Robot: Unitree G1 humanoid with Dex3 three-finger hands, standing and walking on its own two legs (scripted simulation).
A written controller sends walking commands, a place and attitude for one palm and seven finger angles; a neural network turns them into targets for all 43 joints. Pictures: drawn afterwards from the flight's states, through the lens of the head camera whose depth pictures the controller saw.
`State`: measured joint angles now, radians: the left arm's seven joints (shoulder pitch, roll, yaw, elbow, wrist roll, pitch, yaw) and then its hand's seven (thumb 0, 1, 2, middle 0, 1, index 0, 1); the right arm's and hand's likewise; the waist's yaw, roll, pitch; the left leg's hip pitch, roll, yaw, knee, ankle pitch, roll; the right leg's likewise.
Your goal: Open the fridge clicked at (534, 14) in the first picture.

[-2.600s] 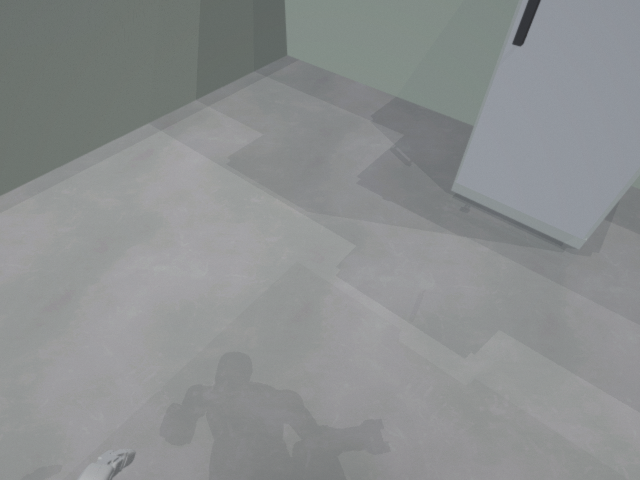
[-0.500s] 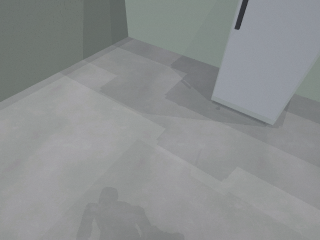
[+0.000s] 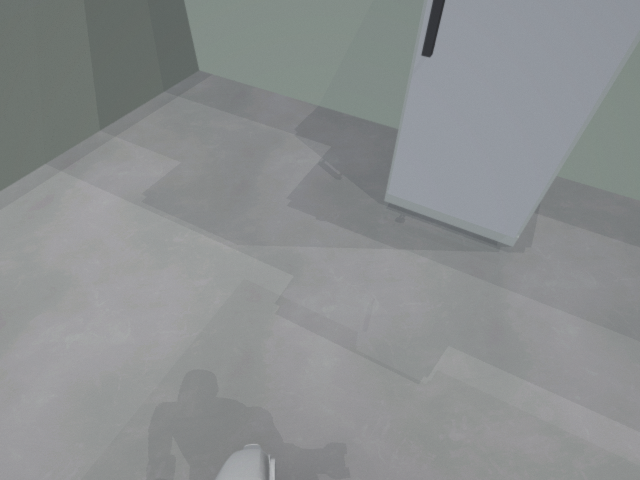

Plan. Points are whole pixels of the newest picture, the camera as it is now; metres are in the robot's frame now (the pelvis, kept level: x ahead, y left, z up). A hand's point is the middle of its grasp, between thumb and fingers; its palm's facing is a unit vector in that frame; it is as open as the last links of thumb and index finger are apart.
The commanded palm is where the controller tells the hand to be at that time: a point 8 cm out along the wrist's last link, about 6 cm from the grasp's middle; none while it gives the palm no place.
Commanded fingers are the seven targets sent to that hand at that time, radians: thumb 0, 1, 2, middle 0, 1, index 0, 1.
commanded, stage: walk to a spot facing it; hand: left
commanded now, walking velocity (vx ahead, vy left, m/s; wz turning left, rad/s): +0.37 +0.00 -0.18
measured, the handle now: out of the picture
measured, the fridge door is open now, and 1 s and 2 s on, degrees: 0 0 0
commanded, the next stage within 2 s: turn to face it in 0.96 s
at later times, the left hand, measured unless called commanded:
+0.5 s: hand (199, 373) +0.30 +0.23 -0.17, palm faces -0.11 -0.98 -0.17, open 7.4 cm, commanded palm none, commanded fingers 0.00 0.90 0.90 -0.20 -0.30 -0.20 -0.30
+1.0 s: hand (279, 279) +0.50 +0.13 -0.17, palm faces -0.23 -0.95 -0.22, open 7.2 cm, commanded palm none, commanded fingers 0.00 0.90 0.90 -0.20 -0.30 -0.20 -0.30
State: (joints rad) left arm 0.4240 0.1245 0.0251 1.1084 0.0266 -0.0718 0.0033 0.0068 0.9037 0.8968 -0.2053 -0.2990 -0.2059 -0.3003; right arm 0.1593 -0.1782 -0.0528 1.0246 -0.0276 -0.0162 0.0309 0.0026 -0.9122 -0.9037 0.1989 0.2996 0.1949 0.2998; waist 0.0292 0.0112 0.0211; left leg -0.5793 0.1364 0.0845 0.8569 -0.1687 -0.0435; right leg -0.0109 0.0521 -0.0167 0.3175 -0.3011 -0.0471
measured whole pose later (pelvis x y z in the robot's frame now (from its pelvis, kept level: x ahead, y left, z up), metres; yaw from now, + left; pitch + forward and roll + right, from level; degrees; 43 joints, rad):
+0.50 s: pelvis +0.21 +0.06 +0.00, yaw -10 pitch -1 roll +0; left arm 0.21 0.20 0.09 1.01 0.04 0.02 -0.03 0.01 0.91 0.90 -0.20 -0.30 -0.20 -0.30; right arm 0.40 -0.15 -0.05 1.12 -0.03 -0.07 -0.02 -0.01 -0.93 -0.90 0.20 0.30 0.20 0.30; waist 0.00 -0.04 0.03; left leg -0.04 0.03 0.30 0.34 -0.28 0.04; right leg -0.64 -0.12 -0.04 1.05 -0.13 0.02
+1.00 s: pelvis +0.42 -0.04 +0.00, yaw -16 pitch +0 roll -1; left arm 0.26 0.17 0.06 1.07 0.02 -0.07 0.01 -0.01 0.93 0.90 -0.20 -0.30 -0.20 -0.30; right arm 0.22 -0.18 -0.07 1.04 -0.03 -0.02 0.00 0.01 -0.93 -0.90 0.20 0.30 0.19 0.30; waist -0.02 0.04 0.02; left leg -0.57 0.17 0.08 0.99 -0.23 -0.04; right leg -0.15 0.03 -0.15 0.40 -0.25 -0.07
